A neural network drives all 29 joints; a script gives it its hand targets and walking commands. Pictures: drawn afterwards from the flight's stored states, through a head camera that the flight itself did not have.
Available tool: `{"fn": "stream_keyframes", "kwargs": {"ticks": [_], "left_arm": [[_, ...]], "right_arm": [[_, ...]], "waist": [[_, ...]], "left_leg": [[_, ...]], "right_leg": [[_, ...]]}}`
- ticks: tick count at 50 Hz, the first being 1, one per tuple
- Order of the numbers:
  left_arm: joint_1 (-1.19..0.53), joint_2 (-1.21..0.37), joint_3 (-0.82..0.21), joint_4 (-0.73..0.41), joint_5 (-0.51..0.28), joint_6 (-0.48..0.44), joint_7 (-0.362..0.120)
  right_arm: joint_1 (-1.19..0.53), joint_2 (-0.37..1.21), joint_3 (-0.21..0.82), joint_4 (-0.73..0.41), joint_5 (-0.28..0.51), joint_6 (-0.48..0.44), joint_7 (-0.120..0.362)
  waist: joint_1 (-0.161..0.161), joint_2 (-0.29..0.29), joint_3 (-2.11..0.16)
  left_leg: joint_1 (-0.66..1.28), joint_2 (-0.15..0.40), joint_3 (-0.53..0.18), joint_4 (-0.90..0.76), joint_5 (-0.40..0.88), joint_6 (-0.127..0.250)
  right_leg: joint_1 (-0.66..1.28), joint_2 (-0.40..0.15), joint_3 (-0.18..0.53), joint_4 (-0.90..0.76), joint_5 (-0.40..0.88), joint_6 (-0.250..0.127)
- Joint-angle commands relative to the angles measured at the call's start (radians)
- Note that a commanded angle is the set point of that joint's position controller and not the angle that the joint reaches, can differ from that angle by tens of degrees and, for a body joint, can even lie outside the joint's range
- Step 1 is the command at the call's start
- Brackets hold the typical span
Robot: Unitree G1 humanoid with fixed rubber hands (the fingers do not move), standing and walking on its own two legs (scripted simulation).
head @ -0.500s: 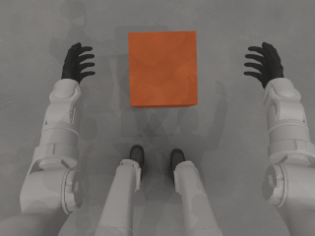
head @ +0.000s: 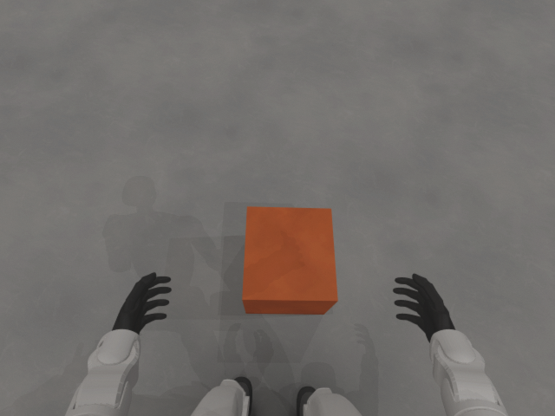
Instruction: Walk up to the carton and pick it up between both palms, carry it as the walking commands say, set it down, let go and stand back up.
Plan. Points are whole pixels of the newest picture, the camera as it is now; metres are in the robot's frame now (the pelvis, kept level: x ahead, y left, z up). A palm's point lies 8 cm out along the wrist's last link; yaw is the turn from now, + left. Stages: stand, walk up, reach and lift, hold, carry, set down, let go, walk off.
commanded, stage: let go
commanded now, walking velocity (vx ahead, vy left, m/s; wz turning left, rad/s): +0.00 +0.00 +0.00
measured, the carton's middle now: (287, 262) +0.50 -0.05 -0.63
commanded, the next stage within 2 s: stand in 0.64 s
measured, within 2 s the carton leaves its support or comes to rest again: neither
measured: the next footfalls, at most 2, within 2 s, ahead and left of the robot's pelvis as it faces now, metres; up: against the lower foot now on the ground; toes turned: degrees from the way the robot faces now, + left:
none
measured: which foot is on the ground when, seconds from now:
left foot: down 0.00-1.00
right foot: down 0.00-1.00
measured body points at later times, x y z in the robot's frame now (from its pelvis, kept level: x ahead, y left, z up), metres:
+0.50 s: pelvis +0.01 -0.02 +0.01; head +0.02 -0.02 +0.46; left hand +0.18 +0.21 -0.06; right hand +0.18 -0.26 -0.06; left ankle +0.02 +0.10 -0.72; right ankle +0.00 -0.13 -0.72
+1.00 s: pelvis +0.08 -0.04 +0.01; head +0.09 -0.03 +0.46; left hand +0.18 +0.22 -0.11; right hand +0.17 -0.30 -0.10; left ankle +0.02 +0.10 -0.72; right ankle +0.00 -0.13 -0.72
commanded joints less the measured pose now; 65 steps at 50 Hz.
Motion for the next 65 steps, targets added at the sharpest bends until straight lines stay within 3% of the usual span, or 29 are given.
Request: {"fn": "stream_keyframes", "kwargs": {"ticks": [1,3,4,7,10,19,23,26,27,28,30,31,32,33,35,37,40,41,43,46,47,48,51,55,57,59,60,61,65], "left_arm": [[0.102,0.094,-0.023,-0.249,-0.015,-0.064,-0.018],[0.064,0.104,-0.006,-0.214,-0.039,-0.060,-0.019],[0.156,0.089,-0.026,-0.206,-0.033,-0.051,-0.025],[0.196,0.107,-0.037,-0.196,-0.045,-0.016,-0.034],[0.190,0.091,-0.044,-0.219,-0.026,0.015,-0.041],[0.119,0.164,0.041,-0.238,0.032,0.114,-0.045],[0.118,0.174,0.015,-0.224,0.030,0.104,-0.041],[0.213,0.121,-0.010,-0.144,0.012,0.099,-0.038],[0.153,0.138,-0.013,-0.203,0.010,0.090,-0.041],[0.174,0.144,-0.015,-0.193,0.000,0.083,-0.038],[0.211,0.128,-0.035,-0.191,-0.003,0.066,-0.024],[0.234,0.162,-0.027,-0.217,0.009,0.064,-0.025],[0.231,0.166,-0.006,-0.032,-0.001,-0.028,0.006],[0.293,0.200,-0.004,-0.004,0.023,-0.064,0.021],[0.255,0.212,-0.003,0.009,0.030,-0.088,0.034],[0.172,0.173,-0.012,0.030,0.026,-0.116,0.037],[0.301,0.176,-0.017,0.121,0.010,-0.148,0.024],[0.266,0.138,-0.023,0.134,0.023,-0.145,0.030],[0.334,0.181,-0.016,0.168,0.011,-0.149,0.034],[0.350,0.140,-0.029,0.217,-0.009,-0.155,0.032],[0.369,0.142,-0.030,0.241,-0.008,-0.151,0.036],[0.387,0.173,-0.025,0.248,-0.009,-0.148,0.047],[0.388,0.177,-0.032,0.292,0.001,-0.140,0.062],[0.326,0.146,-0.045,0.322,0.017,-0.107,0.054],[0.379,0.126,-0.059,0.346,0.029,-0.091,0.055],[0.451,0.121,-0.060,0.376,0.019,-0.096,0.049],[0.501,0.105,-0.066,0.401,0.018,-0.112,0.057],[0.506,0.173,-0.043,0.392,0.002,-0.140,0.058],[0.388,0.149,-0.063,0.413,-0.014,-0.136,0.075]], "right_arm": [[0.092,-0.134,0.002,-0.248,-0.013,-0.055,-0.031],[0.071,-0.146,-0.011,-0.284,-0.032,-0.046,-0.038],[0.139,-0.132,0.013,-0.293,-0.017,-0.042,-0.040],[0.179,-0.113,0.033,-0.322,-0.011,0.005,-0.020],[0.222,-0.111,0.025,-0.300,-0.036,0.040,-0.013],[0.162,-0.135,0.010,-0.357,-0.039,0.124,0.011],[0.184,-0.081,0.047,-0.264,-0.032,0.138,-0.008],[0.171,-0.092,0.081,-0.332,-0.024,0.120,-0.022],[0.168,-0.108,0.053,-0.323,-0.039,0.109,-0.034],[0.152,-0.090,0.080,-0.340,-0.040,0.108,-0.045],[0.233,-0.119,0.086,-0.309,-0.038,0.092,-0.060],[0.239,-0.131,0.076,-0.370,-0.043,0.088,-0.076],[0.278,-0.160,0.032,-0.104,-0.047,0.022,-0.093],[0.306,-0.192,0.045,-0.090,-0.061,-0.009,-0.100],[0.314,-0.149,0.059,-0.075,-0.053,-0.043,-0.109],[0.289,-0.137,0.064,-0.062,-0.055,-0.072,-0.120],[0.298,-0.144,0.064,-0.004,-0.047,-0.107,-0.123],[0.307,-0.133,0.062,0.020,-0.032,-0.114,-0.111],[0.373,-0.112,0.079,0.064,-0.037,-0.108,-0.129],[0.371,-0.163,0.064,0.101,-0.027,-0.112,-0.134],[0.377,-0.159,0.060,0.116,-0.024,-0.111,-0.146],[0.416,-0.167,0.063,0.139,-0.025,-0.112,-0.139],[0.424,-0.156,0.068,0.170,-0.029,-0.091,-0.152],[0.404,-0.127,0.085,0.229,-0.032,-0.069,-0.128],[0.494,-0.092,0.089,0.263,-0.032,-0.049,-0.132],[0.501,-0.088,0.095,0.267,-0.038,-0.064,-0.125],[0.552,-0.092,0.093,0.284,-0.044,-0.074,-0.135],[0.550,-0.094,0.098,0.293,-0.032,-0.087,-0.153],[0.511,-0.163,0.083,0.344,-0.014,-0.090,-0.153]], "waist": [[-0.002,0.062,-0.266],[-0.009,-0.054,-0.122],[-0.004,0.008,-0.104],[0.001,-0.038,0.025],[-0.028,-0.013,0.055],[-0.017,0.038,0.239],[0.012,0.081,0.158],[0.003,-0.060,0.075],[-0.048,-0.062,0.042],[-0.014,-0.065,-0.009],[-0.031,-0.118,-0.073],[-0.044,-0.106,-0.058],[0.000,-0.082,-0.018],[0.018,-0.027,0.068],[-0.004,-0.017,0.128],[-0.028,-0.014,0.087],[0.011,0.019,-0.032],[0.004,0.050,-0.072],[0.003,-0.027,-0.147],[0.005,-0.027,-0.218],[0.010,0.035,-0.245],[-0.001,-0.009,-0.242],[0.000,0.086,-0.183],[0.002,-0.018,0.154],[-0.007,0.012,0.268],[0.004,-0.020,0.246],[-0.008,-0.107,0.121],[0.011,-0.069,-0.065],[-0.014,-0.063,-0.182]], "left_leg": [[0.558,0.047,-0.007,-0.154,0.242,-0.054],[0.510,0.038,0.007,-0.210,0.112,-0.030],[0.523,0.043,0.003,-0.235,0.071,-0.035],[0.514,0.029,0.013,-0.285,-0.087,-0.026],[0.560,0.047,0.008,-0.302,-0.080,-0.023],[0.571,0.013,0.032,-0.254,-0.053,-0.012],[0.556,0.004,0.028,-0.229,0.057,-0.020],[0.604,-0.006,0.031,-0.197,0.141,-0.020],[0.647,-0.019,0.052,-0.150,0.116,-0.025],[0.616,-0.005,0.029,-0.168,0.139,-0.032],[0.614,-0.010,0.040,-0.146,0.235,-0.031],[0.599,-0.025,0.044,-0.143,0.210,-0.028],[0.494,0.086,0.033,-0.175,0.044,-0.065],[0.514,0.097,0.009,-0.180,-0.050,-0.075],[0.440,0.121,-0.036,-0.195,-0.078,-0.069],[0.410,0.142,-0.048,-0.203,0.041,-0.059],[0.467,0.136,-0.067,-0.143,0.253,-0.033],[0.505,0.130,-0.061,-0.124,0.234,-0.034],[0.498,0.124,-0.026,-0.114,0.292,-0.030],[0.566,0.129,-0.026,-0.079,0.537,-0.018],[0.601,0.130,-0.013,-0.049,0.673,-0.002],[0.631,0.131,0.002,-0.025,0.781,0.000],[0.611,0.125,0.020,-0.052,0.723,0.007],[0.308,0.129,-0.057,-0.234,-0.026,-0.003],[0.306,0.115,-0.032,-0.233,-0.122,-0.014],[0.405,0.135,-0.051,-0.226,-0.020,-0.008],[0.442,0.126,-0.043,-0.161,0.175,0.007],[0.587,0.142,-0.010,-0.086,0.570,0.005],[0.565,0.134,0.008,-0.064,0.676,-0.007]], "right_leg": [[0.307,0.002,-0.028,-0.143,0.159,-0.020],[0.307,-0.002,-0.037,-0.175,0.093,0.000],[0.378,-0.010,-0.032,-0.195,0.064,-0.006],[0.429,-0.001,-0.061,-0.234,-0.082,-0.016],[0.484,0.015,-0.077,-0.219,-0.030,-0.010],[0.429,-0.001,-0.075,-0.254,-0.086,-0.013],[0.554,-0.016,-0.048,-0.209,0.092,-0.002],[0.577,-0.024,-0.032,-0.222,0.231,0.009],[0.546,-0.042,-0.004,-0.224,0.234,0.007],[0.626,-0.040,-0.010,-0.185,0.313,0.011],[0.657,-0.037,-0.008,-0.142,0.552,0.032],[0.658,-0.039,-0.004,-0.145,0.533,0.039],[0.492,-0.108,0.079,-0.230,0.257,0.014],[0.366,-0.109,0.110,-0.281,-0.049,0.031],[0.328,-0.110,0.121,-0.307,-0.119,0.013],[0.380,-0.115,0.157,-0.239,0.029,-0.004],[0.465,-0.119,0.131,-0.181,0.470,-0.023],[0.453,-0.112,0.123,-0.152,0.508,-0.035],[0.525,-0.113,0.086,-0.132,0.633,-0.021],[0.529,-0.100,0.083,-0.080,0.714,-0.029],[0.515,-0.089,0.068,-0.055,0.764,-0.035],[0.493,-0.072,0.040,-0.030,0.821,-0.030],[0.451,-0.084,0.063,-0.035,0.720,-0.034],[0.303,-0.102,0.113,-0.207,0.114,-0.045],[0.200,-0.109,0.169,-0.290,-0.138,-0.046],[0.196,-0.081,0.121,-0.254,0.008,-0.040],[0.300,-0.095,0.101,-0.212,0.374,-0.040],[0.384,-0.109,0.130,-0.130,0.779,-0.064],[0.531,-0.091,0.060,-0.065,0.798,-0.039]]}}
